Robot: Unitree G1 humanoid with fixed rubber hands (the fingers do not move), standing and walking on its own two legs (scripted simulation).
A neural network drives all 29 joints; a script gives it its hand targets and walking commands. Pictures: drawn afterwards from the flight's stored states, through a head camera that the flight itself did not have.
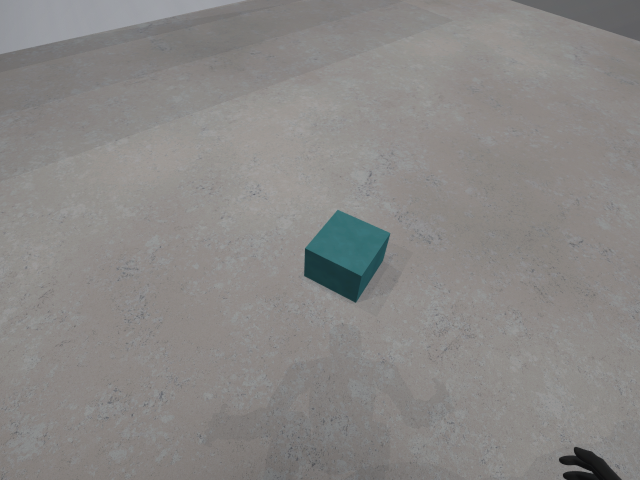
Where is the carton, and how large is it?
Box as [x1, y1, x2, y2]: [304, 210, 389, 302]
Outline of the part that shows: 337,210 305,248 304,275 355,302 383,258 389,233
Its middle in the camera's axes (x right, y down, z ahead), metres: +0.10 +0.04 +1.50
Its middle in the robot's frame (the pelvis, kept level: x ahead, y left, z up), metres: +1.02 -0.09 -0.67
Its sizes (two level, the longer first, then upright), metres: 0.242 0.229 0.166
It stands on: the floor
